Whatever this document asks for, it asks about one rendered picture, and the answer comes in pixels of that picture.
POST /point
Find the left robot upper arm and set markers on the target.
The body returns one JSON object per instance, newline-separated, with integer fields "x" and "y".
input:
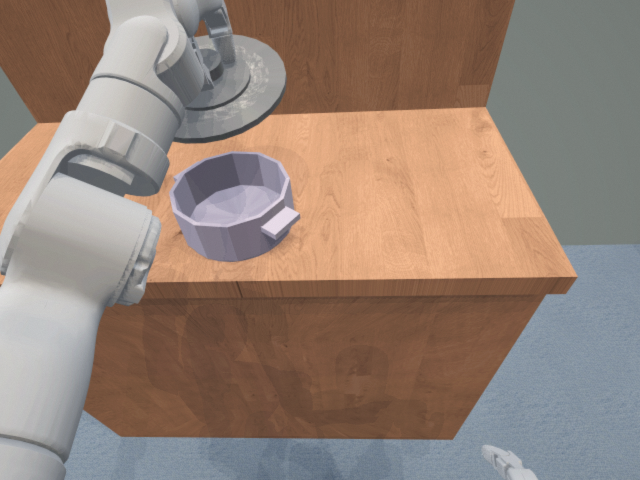
{"x": 82, "y": 249}

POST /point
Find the robot right hand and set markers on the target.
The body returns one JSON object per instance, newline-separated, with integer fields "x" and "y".
{"x": 509, "y": 466}

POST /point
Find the knob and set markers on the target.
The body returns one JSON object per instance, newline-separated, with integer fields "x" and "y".
{"x": 213, "y": 62}

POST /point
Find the pot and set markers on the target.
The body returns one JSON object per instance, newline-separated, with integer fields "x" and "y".
{"x": 234, "y": 206}

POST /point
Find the table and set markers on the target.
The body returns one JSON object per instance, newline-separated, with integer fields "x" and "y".
{"x": 420, "y": 256}

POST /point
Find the left robot forearm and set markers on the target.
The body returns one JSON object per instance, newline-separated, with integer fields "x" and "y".
{"x": 119, "y": 136}

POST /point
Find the robot left hand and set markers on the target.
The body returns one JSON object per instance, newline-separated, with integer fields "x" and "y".
{"x": 214, "y": 14}

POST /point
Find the lid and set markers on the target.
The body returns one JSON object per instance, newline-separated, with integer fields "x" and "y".
{"x": 246, "y": 93}

